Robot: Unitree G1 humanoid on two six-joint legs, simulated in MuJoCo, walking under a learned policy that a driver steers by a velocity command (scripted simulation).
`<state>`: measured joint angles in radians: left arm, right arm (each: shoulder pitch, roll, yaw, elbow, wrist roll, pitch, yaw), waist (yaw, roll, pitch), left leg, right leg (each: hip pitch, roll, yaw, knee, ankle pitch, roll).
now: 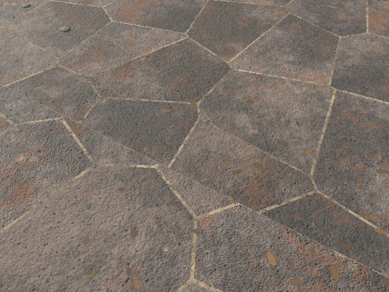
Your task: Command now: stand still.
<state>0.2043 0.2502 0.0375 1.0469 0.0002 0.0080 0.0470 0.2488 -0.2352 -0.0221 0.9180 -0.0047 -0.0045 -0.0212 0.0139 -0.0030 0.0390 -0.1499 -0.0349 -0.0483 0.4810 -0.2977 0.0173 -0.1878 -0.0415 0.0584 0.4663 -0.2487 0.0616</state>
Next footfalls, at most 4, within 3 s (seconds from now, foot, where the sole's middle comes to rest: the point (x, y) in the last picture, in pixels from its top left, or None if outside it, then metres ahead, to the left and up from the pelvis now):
1.26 left None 0.42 0.09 -0.78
1.78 right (243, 238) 0.72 -0.14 -0.78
2.36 left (176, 176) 1.00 0.12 -0.78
2.84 right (226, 150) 1.28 -0.11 -0.91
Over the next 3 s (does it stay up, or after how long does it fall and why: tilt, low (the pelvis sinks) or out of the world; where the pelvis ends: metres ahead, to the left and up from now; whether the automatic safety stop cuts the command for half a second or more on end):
stays up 1.22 -0.05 -0.15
